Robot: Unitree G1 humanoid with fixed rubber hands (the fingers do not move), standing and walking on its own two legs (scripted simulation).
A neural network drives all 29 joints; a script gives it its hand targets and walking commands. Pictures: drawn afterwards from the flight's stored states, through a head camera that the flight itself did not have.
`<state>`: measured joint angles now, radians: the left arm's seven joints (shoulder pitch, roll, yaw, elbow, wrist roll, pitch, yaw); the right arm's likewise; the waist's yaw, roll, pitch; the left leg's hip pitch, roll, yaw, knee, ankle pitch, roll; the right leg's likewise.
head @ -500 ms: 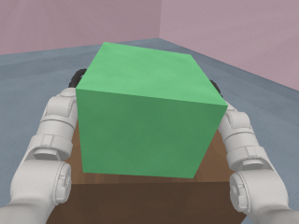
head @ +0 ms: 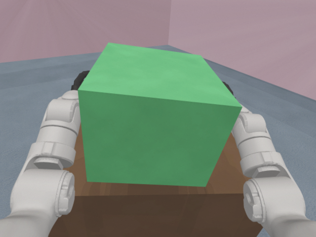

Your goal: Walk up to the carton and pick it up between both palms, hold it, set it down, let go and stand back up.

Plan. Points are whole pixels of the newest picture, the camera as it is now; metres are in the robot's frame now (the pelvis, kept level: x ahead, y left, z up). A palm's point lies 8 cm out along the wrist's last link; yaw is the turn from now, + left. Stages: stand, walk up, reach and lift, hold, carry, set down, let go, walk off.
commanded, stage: reach and lift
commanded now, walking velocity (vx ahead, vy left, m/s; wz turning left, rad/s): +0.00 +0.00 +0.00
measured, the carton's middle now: (152, 108) +0.40 +0.02 +0.21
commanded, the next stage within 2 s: hold in 0.18 s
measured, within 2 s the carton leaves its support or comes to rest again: neither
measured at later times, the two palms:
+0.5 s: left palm (74, 96) +0.35 +0.20 +0.26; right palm (231, 104) +0.36 -0.17 +0.25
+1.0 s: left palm (75, 96) +0.36 +0.20 +0.26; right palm (231, 102) +0.36 -0.17 +0.26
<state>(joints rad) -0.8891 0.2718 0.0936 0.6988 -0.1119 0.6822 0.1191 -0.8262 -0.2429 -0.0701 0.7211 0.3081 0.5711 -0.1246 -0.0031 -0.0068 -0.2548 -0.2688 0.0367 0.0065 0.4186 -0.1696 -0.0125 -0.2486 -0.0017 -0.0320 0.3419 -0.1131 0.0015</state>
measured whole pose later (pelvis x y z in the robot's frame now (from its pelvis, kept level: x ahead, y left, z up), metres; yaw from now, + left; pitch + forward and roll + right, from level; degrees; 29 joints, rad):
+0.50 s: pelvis -0.01 +0.00 +0.00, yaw +0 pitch +0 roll -1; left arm -0.89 0.27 0.10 0.66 -0.11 0.74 0.12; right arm -0.85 -0.25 -0.07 0.70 0.31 0.63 -0.13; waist 0.00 -0.01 -0.28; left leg -0.27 0.04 0.00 0.42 -0.16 -0.01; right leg -0.25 0.00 -0.03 0.34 -0.10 0.00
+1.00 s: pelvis -0.01 +0.00 +0.00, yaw +0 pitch +1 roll -1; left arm -0.89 0.26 0.12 0.66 -0.11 0.74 0.12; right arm -0.87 -0.25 -0.08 0.70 0.31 0.65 -0.13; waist 0.00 -0.01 -0.28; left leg -0.27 0.04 0.00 0.41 -0.15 -0.01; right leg -0.25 0.00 -0.03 0.34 -0.10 0.00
